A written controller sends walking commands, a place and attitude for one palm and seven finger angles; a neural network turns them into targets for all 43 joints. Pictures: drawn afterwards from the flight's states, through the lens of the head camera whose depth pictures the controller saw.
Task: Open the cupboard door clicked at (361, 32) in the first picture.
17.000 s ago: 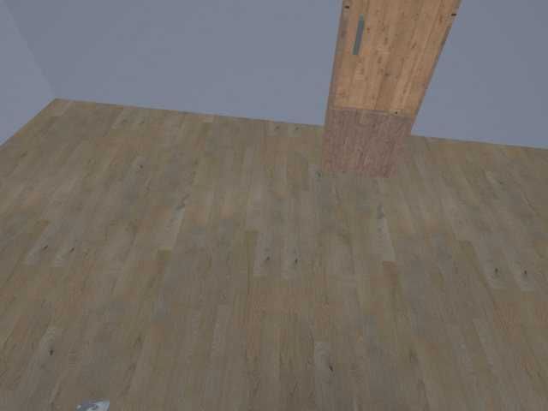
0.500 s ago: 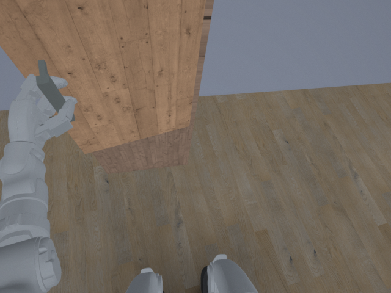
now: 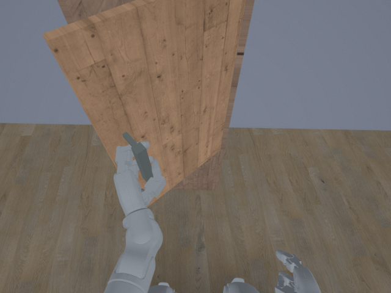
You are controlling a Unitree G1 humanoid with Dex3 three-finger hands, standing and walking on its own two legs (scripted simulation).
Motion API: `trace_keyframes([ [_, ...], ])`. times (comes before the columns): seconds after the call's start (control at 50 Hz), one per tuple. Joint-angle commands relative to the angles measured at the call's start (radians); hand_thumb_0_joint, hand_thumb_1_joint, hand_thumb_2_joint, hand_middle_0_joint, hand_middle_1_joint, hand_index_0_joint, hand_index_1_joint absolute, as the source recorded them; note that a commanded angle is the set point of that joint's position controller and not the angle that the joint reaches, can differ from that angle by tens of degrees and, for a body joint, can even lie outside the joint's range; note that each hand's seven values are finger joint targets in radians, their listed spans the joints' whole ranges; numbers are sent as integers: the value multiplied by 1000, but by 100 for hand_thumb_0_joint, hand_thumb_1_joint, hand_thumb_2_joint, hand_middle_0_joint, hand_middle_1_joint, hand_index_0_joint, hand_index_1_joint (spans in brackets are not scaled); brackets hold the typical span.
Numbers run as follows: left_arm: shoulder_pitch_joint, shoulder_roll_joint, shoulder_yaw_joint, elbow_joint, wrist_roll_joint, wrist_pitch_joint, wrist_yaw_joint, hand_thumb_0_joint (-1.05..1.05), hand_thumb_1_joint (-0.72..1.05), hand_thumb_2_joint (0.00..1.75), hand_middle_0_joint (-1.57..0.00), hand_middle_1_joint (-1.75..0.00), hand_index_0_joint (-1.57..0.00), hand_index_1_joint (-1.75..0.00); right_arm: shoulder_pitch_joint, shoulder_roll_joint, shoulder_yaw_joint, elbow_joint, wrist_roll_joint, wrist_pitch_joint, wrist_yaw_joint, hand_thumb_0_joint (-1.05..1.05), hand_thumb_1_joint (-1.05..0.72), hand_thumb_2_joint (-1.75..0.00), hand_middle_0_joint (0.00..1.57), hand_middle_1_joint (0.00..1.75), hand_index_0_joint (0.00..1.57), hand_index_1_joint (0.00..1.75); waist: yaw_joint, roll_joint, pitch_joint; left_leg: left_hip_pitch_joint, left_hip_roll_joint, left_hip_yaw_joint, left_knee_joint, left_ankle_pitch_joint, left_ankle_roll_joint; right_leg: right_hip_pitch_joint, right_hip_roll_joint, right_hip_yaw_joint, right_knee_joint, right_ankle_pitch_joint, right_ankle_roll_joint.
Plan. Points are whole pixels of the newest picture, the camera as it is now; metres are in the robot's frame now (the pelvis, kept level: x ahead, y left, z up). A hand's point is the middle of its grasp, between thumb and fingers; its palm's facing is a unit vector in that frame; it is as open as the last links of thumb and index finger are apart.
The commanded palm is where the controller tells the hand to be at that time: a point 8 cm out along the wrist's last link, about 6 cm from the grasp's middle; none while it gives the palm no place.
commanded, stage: pull the door open along its arc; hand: left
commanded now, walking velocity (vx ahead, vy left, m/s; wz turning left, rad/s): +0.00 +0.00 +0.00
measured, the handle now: (138, 158) +0.38 +0.15 +0.04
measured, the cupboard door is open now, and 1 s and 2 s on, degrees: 43 54 56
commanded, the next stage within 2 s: open thumb and fingers to let go in 0.08 s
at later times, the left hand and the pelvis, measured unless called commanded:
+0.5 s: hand (180, 193) +0.30 +0.05 +0.04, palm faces +0.44 -0.90 -0.03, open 8.6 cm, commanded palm +0.25 +0.10 +0.03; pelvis -0.02 -0.04 +0.00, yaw +2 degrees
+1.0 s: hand (183, 194) +0.30 +0.05 +0.04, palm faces +0.40 -0.92 -0.03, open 15.4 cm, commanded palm +0.25 +0.09 +0.03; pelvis -0.03 -0.03 -0.01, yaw +1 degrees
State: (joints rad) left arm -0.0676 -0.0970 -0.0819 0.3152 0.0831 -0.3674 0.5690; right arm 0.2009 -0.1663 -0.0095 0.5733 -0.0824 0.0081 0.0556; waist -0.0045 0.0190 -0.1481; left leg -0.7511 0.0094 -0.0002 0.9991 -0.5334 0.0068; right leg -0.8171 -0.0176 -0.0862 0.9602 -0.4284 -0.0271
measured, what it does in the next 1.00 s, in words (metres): stands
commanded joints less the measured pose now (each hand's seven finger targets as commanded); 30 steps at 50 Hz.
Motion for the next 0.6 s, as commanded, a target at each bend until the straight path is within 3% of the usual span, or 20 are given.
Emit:
trace_keyframes([
  [0.0, -93, -114, -167, -290, 78, -52, 25, 0, 90, 90, -40, -135, -40, -135, -28, -104, -37, -129, -2, -60, -15, 0, -90, -90, 20, 30, 20, 30, -22, -38, -295, 97, -8, -8, -120, 416, -14, 292, 12, 18, -74, 382, -15],
  [0.08, 51, -129, -186, -335, 97, -15, 38, 0, 90, 90, -40, -135, -40, -135, -65, -89, -27, -147, -1, -77, -19, 0, -90, -90, 20, 30, 20, 30, 7, -48, -307, 81, -21, -6, -117, 384, -12, 331, 9, 27, -84, 379, -20],
  [0.12, -4, -131, -172, -331, 72, 4, 49, 0, 90, 90, -40, -135, -40, -135, -85, -86, -20, -136, 4, -78, -25, 0, -90, -90, 20, 30, 20, 30, -5, -61, -267, 65, -27, -7, -113, 338, -12, 314, 3, 36, -99, 350, -13],
  [0.16, -151, -78, -113, -287, 67, 11, 77, 0, 90, 90, -40, -135, -40, -135, -97, -92, -15, -112, 0, -75, -41, 0, -90, -90, 20, 30, 20, 30, -20, -82, -232, 29, -32, -13, -100, 274, -12, 282, -7, 61, -117, 275, -5],
  [0.22, -130, -75, -80, -244, 61, 10, 86, 0, 69, 81, -38, -133, -38, -133, -103, -82, -15, -101, -6, -75, -51, 0, -90, -90, 20, 30, 20, 30, -1, -102, -263, 15, -41, -8, -96, 255, -10, 314, -15, 84, -131, 259, 1],
  [0.28, -118, -53, -63, -252, 47, -2, 69, 0, 48, 72, -37, -130, -37, -130, -97, -84, -19, -104, -1, -76, -57, 0, -90, -90, 20, 30, 20, 30, -2, -140, -287, -5, -44, -6, -91, 241, -12, 366, -32, 120, -151, 283, 14],
  [0.3, -133, -59, -74, -257, 48, -7, 65, 0, 41, 69, -36, -130, -36, -130, -106, -84, -21, -104, -3, -77, -59, 0, -90, -90, 20, 30, 20, 30, -3, -111, -280, -8, -45, -2, -89, 230, -11, 357, -35, 126, -154, 264, 14],
  [0.32, -147, -72, -87, -251, 47, -11, 58, 0, 34, 66, -36, -129, -36, -129, -99, -81, -20, -98, -4, -80, -59, 0, -90, -90, 20, 30, 20, 30, -15, -120, -279, -10, -44, -3, -80, 226, -10, 356, -41, 137, -160, 272, 20],
  [0.36, -151, -47, -63, -240, 45, -24, 52, 0, 20, 60, -35, -127, -35, -127, -92, -84, -22, -95, -5, -84, -62, 0, -90, -90, 20, 30, 20, 30, -15, -136, -275, -29, -44, -6, -76, 209, -12, 368, -51, 159, -170, 259, 26],
  [0.5, -156, -30, -57, -237, 49, -51, 38, 0, -29, 39, -32, -122, -32, -122, -85, -91, -30, -100, -4, -91, -62, 0, -90, -90, 20, 30, 20, 30, -14, -108, -280, -37, -43, -3, -76, 201, -9, 362, -54, 169, -170, 229, 22],
  [0.58, -157, -27, -51, -235, 44, -57, 39, 0, -50, 30, -30, -120, -30, -120, -78, -96, -34, -99, -4, -100, -62, 0, -90, -90, 20, 30, 20, 30, -14, -134, -285, -39, -42, -6, -77, 198, -8, 360, -52, 167, -173, 214, 21],
])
